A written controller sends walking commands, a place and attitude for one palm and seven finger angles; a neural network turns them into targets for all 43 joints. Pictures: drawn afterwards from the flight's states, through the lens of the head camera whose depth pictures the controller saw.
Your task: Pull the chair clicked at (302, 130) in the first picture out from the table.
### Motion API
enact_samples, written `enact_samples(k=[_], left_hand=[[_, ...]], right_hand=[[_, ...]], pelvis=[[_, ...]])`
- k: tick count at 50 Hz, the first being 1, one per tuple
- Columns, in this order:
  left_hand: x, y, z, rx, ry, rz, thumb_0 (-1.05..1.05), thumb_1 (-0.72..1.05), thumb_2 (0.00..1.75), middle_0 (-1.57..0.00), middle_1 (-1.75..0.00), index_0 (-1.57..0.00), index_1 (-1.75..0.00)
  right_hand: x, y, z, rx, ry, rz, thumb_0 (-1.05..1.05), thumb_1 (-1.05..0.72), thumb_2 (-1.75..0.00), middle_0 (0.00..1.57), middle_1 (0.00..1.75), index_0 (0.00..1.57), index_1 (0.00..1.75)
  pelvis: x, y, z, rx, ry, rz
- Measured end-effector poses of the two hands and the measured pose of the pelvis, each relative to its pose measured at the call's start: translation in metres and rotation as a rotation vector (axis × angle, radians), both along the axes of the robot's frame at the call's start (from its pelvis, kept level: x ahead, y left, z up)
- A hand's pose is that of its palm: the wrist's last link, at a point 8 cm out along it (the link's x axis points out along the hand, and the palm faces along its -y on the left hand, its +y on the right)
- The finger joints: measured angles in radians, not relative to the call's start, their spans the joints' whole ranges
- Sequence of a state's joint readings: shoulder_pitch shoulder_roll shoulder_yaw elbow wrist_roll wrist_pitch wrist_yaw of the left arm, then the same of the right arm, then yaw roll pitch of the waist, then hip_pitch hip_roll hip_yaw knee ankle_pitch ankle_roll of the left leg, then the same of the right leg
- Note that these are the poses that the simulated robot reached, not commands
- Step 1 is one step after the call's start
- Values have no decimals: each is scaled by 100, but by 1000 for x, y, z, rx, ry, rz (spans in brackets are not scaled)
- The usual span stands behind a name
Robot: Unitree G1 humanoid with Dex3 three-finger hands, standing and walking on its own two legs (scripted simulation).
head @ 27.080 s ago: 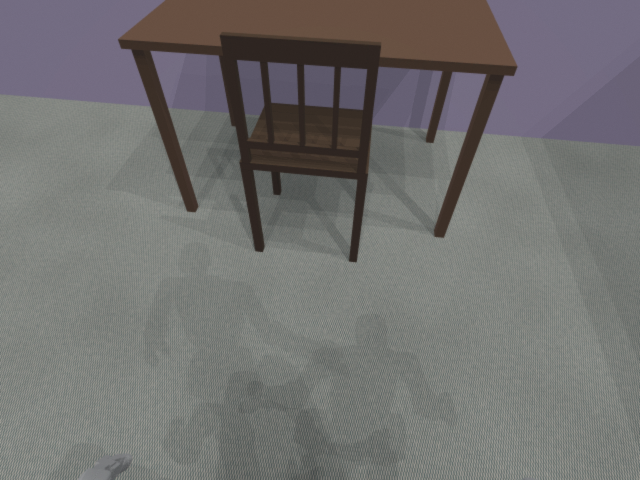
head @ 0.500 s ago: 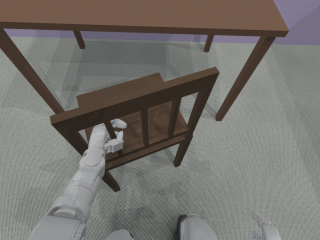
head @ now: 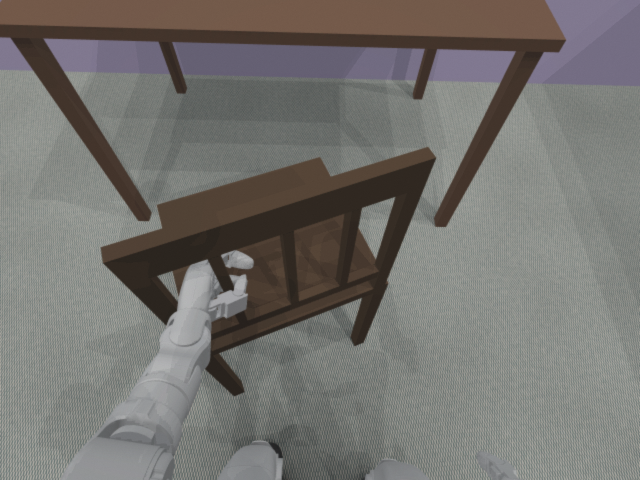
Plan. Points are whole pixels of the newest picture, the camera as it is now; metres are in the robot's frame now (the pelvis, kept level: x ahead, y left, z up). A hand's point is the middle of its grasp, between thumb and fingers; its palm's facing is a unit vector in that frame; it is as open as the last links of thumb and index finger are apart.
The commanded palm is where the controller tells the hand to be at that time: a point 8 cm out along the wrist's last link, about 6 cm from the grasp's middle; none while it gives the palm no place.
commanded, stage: step backward, pulling the chair out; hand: left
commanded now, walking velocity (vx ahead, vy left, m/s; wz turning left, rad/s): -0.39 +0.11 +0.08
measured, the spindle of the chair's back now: (290, 268) +0.41 +0.08 -0.10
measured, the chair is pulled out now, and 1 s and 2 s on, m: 0.35 0.61 0.61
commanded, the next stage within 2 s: stop walking, hand still on the chair in 0.44 s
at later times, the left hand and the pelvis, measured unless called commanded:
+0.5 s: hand (234, 403) +0.20 +0.12 -0.06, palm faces -0.01 -0.99 -0.14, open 5.0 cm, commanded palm +0.20 +0.18 -0.07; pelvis -0.14 +0.01 +0.00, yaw +3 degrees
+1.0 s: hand out of the picture +0.09 +0.13 -0.06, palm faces +0.02 -0.99 -0.15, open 5.1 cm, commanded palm +0.07 +0.18 -0.05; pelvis -0.19 +0.01 +0.00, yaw +2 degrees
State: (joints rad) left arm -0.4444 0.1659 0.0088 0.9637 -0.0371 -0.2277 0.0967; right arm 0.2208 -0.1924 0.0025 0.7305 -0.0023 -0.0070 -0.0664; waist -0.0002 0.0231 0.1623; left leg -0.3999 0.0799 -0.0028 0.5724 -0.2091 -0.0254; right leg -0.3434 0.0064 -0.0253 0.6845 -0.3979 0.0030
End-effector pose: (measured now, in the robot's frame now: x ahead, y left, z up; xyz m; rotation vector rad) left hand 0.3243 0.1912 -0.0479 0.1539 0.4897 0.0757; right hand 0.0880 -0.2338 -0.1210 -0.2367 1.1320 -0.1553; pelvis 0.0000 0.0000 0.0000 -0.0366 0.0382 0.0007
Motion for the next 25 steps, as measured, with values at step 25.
enact_samples(k=[25], left_hand=[[-140,-15,2,-29,32,-41,0,73,78,-22,-123,-49,-145]], right_hand=[[-104,-10,15,-64,-74,18,1,-90,-89,20,30,20,30]], pelvis=[[-136,6,4,31,-10,45]])
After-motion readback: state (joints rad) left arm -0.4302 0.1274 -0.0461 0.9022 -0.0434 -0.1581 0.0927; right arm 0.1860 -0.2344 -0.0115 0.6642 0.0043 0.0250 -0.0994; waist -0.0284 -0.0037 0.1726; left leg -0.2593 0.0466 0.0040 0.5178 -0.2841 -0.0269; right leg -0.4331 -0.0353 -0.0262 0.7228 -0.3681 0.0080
